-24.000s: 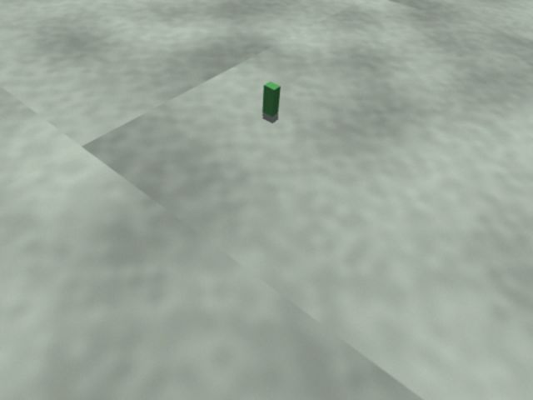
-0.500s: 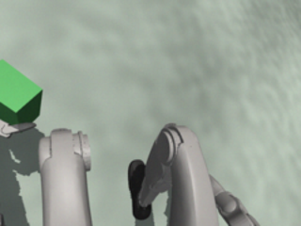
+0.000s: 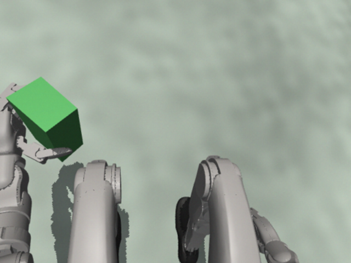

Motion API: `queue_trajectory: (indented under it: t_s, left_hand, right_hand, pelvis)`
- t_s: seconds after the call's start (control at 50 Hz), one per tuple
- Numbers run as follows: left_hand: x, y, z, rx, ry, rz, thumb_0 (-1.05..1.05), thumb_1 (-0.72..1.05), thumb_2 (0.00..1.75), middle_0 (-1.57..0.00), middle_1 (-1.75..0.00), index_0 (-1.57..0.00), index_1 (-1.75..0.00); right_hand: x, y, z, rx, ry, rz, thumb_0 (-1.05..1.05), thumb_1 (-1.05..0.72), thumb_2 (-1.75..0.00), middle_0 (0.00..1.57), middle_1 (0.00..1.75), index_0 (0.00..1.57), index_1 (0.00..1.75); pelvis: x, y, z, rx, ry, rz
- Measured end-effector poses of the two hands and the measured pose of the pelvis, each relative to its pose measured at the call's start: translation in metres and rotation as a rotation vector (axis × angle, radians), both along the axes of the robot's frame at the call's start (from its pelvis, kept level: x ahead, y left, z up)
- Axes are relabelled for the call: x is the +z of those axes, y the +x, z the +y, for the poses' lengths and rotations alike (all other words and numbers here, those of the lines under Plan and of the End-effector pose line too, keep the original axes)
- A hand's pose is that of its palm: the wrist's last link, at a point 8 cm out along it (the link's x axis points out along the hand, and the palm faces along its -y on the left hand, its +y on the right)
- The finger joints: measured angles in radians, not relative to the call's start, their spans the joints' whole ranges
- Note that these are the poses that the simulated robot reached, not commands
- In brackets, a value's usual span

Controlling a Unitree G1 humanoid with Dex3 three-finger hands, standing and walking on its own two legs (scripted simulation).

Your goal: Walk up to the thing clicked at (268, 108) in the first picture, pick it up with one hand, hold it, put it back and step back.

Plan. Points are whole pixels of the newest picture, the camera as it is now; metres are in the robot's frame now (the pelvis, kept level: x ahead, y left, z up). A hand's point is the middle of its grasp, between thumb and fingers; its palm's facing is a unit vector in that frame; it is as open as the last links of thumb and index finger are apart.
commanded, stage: settle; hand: left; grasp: from the side
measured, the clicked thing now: (53, 126) +0.40 +0.24 -0.07
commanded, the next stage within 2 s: lift in 0.70 s
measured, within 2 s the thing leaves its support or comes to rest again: neither
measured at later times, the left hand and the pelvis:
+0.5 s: hand (36, 114) +0.39 +0.24 +0.00, palm faces +0.18 -0.98 -0.06, open 12.9 cm; pelvis +0.01 +0.00 +0.04, yaw +2 degrees
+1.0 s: hand (30, 109) +0.39 +0.24 +0.03, palm faces +0.17 -0.98 -0.05, open 12.9 cm; pelvis +0.01 +0.00 +0.06, yaw +2 degrees
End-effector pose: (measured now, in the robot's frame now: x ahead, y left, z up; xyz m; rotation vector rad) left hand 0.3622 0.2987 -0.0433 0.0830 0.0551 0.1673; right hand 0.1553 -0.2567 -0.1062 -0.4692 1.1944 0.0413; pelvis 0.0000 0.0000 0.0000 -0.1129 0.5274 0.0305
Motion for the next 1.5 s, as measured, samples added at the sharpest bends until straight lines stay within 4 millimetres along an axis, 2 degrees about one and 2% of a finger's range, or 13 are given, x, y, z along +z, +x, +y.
queue_trajectory:
  t_s: [0.36, 0.6, 0.84, 1.1, 1.28, 1.5]
  left_hand:
    - [0.04, 0.006, -0.006, 0.012, -0.022, 0.002, -0.03, -0.61, 0.75, -0.54, -0.94, -0.55, -0.95]
    - [0.053, 0.0, -0.006, 0.02, -0.025, 0.007, -0.02, -0.61, 0.75, -0.54, -0.94, -0.54, -0.96]
    - [0.066, 0.002, -0.006, 0.019, -0.027, 0.0, -0.02, -0.61, 0.76, -0.54, -0.94, -0.54, -0.96]
    - [0.087, -0.005, -0.011, -0.001, -0.048, -0.006, -0.02, -0.61, 0.74, -0.55, -0.93, -0.55, -0.95]
    - [0.126, -0.012, -0.018, 0.001, -0.054, -0.012, -0.02, -0.61, 0.75, -0.55, -0.92, -0.56, -0.94]
    - [0.201, -0.013, -0.023, 0.023, -0.045, -0.014, -0.02, -0.61, 0.78, -0.55, -0.92, -0.55, -0.94]
  right_hand:
    - [0.027, 0.021, -0.006, -0.032, 0.005, -0.07, 0.01, -0.92, -0.9, 0.21, 0.3, 0.2, 0.3]
    - [0.037, 0.016, -0.001, -0.034, 0.021, -0.074, 0.01, -0.92, -0.91, 0.21, 0.3, 0.2, 0.3]
    - [0.046, 0.01, 0.001, -0.048, 0.024, -0.07, 0.01, -0.92, -0.91, 0.21, 0.3, 0.2, 0.3]
    - [0.06, 0.014, 0.001, -0.068, 0.04, -0.103, 0.01, -0.94, -0.91, 0.21, 0.3, 0.2, 0.3]
    - [0.088, 0.028, 0.006, -0.082, 0.061, -0.154, 0.01, -0.93, -0.9, 0.21, 0.3, 0.2, 0.3]
    - [0.147, 0.047, 0.016, -0.122, 0.088, -0.207, 0.01, -0.92, -0.9, 0.21, 0.3, 0.2, 0.3]
  pelvis:
    - [0.031, 0.006, -0.002, 0.011, 0.029, 0.043]
    - [0.043, 0.005, -0.003, 0.015, 0.036, 0.042]
    - [0.053, 0.005, -0.001, 0.015, 0.036, 0.045]
    - [0.068, 0.006, -0.003, 0.017, 0.043, 0.046]
    - [0.097, 0.01, -0.003, 0.019, 0.048, 0.05]
    - [0.154, 0.023, 0.0, 0.022, 0.05, 0.029]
